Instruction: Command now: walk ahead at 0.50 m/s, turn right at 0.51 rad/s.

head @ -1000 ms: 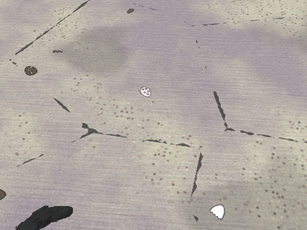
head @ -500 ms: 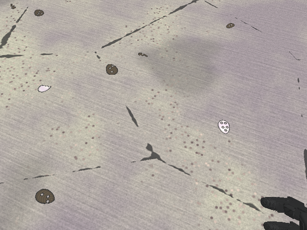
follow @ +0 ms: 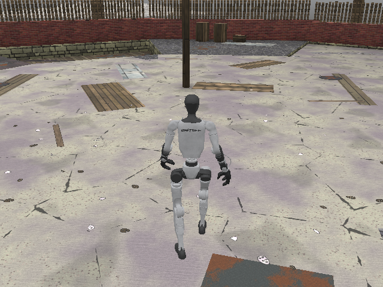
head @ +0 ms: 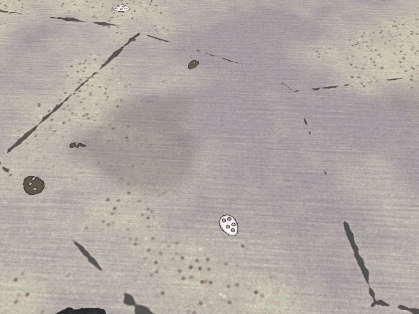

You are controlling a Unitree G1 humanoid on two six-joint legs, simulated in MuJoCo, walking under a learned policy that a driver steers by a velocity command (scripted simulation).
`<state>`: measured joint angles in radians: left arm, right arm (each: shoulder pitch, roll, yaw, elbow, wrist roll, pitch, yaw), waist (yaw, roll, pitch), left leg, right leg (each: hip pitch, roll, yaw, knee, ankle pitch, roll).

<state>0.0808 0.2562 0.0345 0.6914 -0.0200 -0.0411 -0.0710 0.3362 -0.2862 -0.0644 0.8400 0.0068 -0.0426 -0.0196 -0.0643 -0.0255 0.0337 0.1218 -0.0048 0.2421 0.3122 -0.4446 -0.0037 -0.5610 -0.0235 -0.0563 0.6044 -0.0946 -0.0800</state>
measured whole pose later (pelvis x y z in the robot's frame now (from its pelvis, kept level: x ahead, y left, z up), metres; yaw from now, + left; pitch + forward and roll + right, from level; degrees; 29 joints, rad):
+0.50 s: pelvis +0.30 +0.01 +0.00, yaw -18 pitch +2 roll +0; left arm 0.38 0.32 0.08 0.73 -0.02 -0.03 0.01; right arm 0.05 -0.28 -0.04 0.67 0.00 -0.12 0.02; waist 0.07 0.00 0.01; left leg -0.46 -0.02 -0.05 0.50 -0.10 -0.02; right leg -0.11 0.09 0.24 0.60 -0.48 -0.04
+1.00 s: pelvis +0.51 -0.10 +0.00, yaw -35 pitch +2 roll +2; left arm 0.08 0.29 0.07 0.57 0.00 -0.02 -0.05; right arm 0.30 -0.31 -0.07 0.84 0.02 -0.05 -0.02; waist -0.07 -0.02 0.06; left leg -0.03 0.06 0.22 0.58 -0.45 -0.03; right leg -0.50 0.00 -0.03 0.55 -0.06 -0.07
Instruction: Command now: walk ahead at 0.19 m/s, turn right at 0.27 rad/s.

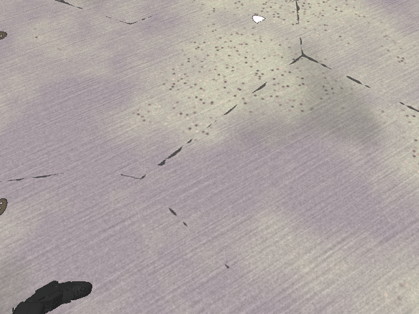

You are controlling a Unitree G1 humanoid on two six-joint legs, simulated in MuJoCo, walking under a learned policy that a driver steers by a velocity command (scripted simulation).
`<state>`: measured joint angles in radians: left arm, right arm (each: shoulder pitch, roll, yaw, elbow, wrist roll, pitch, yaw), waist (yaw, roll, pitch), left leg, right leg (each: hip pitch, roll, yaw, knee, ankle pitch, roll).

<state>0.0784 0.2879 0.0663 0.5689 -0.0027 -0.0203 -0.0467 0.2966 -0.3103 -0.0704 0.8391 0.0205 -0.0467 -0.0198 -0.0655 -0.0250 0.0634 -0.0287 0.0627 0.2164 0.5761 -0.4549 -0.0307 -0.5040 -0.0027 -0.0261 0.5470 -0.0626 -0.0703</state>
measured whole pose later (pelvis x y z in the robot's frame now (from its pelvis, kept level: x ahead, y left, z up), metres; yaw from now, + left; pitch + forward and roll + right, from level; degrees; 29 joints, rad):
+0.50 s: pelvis +0.08 +0.03 +0.01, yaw +11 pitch +1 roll -2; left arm 0.10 0.29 0.07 0.78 -0.01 0.02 0.03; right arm 0.19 -0.30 -0.07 0.79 0.01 0.05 0.00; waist -0.02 -0.01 0.04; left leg -0.28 0.05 0.04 0.58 -0.32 0.00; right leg -0.31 -0.07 -0.20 0.52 -0.22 -0.01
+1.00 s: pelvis +0.11 +0.02 +0.02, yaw +29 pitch +2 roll -1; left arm 0.09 0.29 0.09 0.80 0.00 -0.02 0.01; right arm 0.14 -0.34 -0.08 0.71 0.02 0.05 -0.04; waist -0.02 0.04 0.04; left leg -0.32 -0.10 -0.24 0.63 -0.37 0.01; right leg -0.27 0.05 0.05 0.47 -0.20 0.01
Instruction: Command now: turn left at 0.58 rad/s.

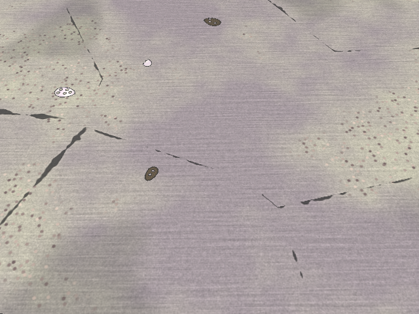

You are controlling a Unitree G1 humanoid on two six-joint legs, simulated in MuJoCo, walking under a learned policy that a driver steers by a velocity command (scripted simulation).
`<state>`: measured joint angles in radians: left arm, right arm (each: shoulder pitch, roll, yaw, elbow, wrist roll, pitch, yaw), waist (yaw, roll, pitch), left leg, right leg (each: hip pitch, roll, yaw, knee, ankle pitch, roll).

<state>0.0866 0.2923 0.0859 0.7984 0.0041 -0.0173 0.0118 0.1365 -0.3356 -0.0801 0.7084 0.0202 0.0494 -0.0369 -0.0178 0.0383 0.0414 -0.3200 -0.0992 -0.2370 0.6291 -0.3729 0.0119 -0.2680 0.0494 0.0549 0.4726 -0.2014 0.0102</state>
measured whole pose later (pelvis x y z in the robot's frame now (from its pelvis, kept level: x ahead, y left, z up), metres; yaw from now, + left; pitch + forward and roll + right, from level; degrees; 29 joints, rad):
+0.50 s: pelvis +0.06 +0.06 +0.01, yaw +12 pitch +1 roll -1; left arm 0.25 0.32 0.07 0.85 -0.03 -0.06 -0.03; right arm 0.27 -0.27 -0.05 0.71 0.01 -0.04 0.01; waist 0.01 -0.04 0.00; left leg -0.20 -0.01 0.01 0.47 -0.29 0.04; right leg -0.38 -0.07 -0.03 0.99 -0.42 -0.02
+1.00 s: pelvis +0.33 +0.07 -0.01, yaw +1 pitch +1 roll -1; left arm 0.15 0.31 0.06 0.73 -0.02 -0.06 -0.04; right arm 0.31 -0.29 -0.03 0.74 0.01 -0.10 -0.01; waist -0.01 0.01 0.06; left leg -0.32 0.02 -0.04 1.22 -0.40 0.00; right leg -0.41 0.11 -0.02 0.53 -0.14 -0.10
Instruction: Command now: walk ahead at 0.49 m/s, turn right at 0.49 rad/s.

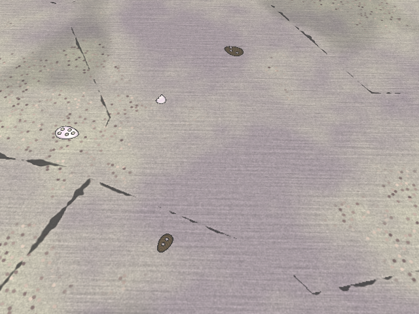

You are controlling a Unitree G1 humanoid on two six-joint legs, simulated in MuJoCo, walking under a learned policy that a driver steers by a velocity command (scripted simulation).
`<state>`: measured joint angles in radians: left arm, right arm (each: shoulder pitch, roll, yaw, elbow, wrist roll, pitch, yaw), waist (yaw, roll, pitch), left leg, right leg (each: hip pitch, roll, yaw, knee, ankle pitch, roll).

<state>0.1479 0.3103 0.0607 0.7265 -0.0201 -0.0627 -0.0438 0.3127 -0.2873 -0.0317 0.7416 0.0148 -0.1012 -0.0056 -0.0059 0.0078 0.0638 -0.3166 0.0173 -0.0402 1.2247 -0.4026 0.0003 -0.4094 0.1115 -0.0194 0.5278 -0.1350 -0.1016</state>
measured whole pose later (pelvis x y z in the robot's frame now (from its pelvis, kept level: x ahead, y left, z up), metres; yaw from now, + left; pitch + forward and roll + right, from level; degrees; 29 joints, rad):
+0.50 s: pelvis +0.30 +0.05 +0.01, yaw -17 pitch +1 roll +1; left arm 0.30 0.32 0.06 0.72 -0.03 -0.02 0.00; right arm 0.23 -0.26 -0.04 0.66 -0.01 -0.10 0.00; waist 0.00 -0.04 0.02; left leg -0.30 -0.02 0.04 0.48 -0.20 0.01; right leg -0.47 0.01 0.08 1.21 -0.36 -0.01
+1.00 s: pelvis +0.52 -0.11 +0.01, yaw -31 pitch +1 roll +0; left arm 0.19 0.28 0.06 0.68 0.00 -0.05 -0.03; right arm 0.27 -0.31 -0.05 0.78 0.03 -0.09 0.00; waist -0.01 0.03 0.06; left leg -0.41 0.09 -0.01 1.19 -0.38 0.00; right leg -0.34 0.06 -0.04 0.51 -0.18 -0.08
